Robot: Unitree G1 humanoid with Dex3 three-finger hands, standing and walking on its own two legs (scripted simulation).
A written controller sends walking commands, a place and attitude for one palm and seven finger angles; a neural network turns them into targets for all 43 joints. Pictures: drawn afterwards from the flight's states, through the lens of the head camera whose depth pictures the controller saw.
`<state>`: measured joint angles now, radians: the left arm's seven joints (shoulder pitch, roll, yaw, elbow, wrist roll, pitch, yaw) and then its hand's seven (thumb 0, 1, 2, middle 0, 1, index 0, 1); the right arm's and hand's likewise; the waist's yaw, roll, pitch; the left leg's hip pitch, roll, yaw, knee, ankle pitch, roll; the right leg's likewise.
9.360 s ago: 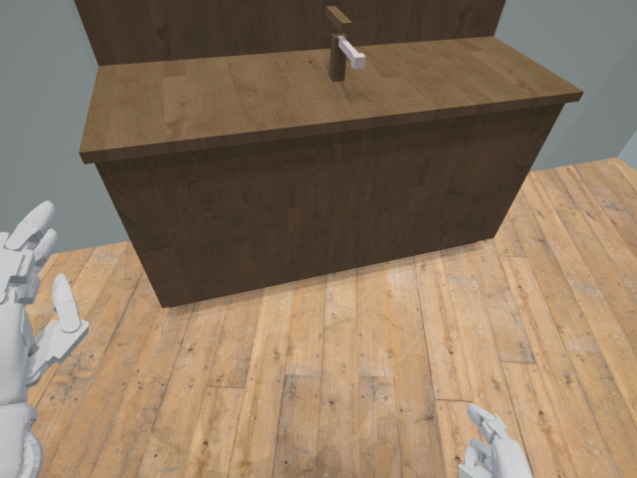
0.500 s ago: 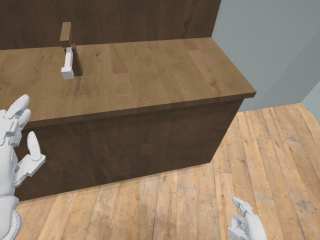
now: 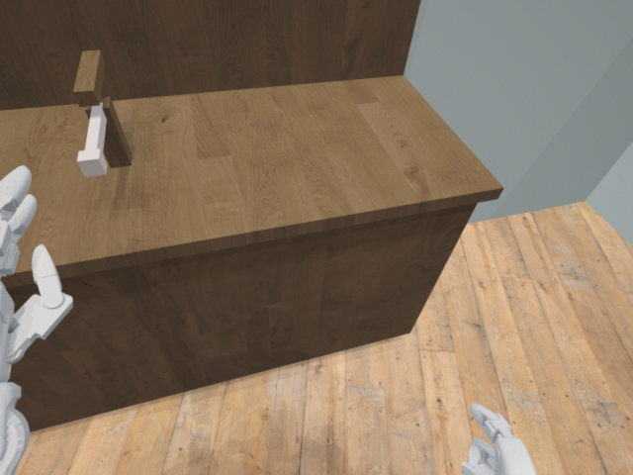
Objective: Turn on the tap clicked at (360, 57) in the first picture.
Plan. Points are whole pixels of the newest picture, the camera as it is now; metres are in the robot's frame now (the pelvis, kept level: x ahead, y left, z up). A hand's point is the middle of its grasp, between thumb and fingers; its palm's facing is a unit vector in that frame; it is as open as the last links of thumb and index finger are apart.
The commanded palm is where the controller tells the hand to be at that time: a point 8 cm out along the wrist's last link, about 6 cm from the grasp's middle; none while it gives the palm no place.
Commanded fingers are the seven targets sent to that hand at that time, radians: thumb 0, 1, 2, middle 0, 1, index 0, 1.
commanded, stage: shuffle to correct the standing spot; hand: left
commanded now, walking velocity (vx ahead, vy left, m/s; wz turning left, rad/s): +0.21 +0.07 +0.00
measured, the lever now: (92, 162) +0.47 +0.37 +0.11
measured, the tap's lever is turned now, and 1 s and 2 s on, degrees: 0 0 0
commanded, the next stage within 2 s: come to a stop and stand still in 0.54 s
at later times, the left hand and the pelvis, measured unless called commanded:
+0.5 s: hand (122, 215) +0.31 +0.23 +0.19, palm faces +0.39 -0.83 -0.40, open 7.4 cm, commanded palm +0.26 +0.28 +0.20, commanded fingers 0.00 0.90 0.90 -0.20 -0.30 -0.20 -0.30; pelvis +0.10 +0.00 +0.02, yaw +1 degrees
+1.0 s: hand (99, 174) +0.37 +0.28 +0.19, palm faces +0.43 -0.83 -0.36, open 7.4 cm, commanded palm +0.32 +0.31 +0.20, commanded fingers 0.00 0.90 0.90 -0.20 -0.30 -0.20 -0.30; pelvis +0.16 +0.03 +0.02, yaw +0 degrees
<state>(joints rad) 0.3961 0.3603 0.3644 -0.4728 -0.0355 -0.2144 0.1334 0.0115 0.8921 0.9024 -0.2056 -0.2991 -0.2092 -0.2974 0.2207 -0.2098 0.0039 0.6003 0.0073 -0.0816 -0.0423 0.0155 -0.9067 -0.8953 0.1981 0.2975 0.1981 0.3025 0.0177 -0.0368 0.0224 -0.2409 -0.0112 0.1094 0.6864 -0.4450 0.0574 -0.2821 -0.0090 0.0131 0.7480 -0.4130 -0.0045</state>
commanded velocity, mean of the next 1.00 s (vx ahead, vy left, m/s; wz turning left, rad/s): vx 0.05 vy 0.05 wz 0.00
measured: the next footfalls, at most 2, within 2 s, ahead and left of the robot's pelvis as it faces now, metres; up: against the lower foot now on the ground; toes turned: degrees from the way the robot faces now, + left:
right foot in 0.20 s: +0.19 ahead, -0.07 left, +0.00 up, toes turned -1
left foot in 0.58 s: +0.23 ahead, +0.13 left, +0.00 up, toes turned +0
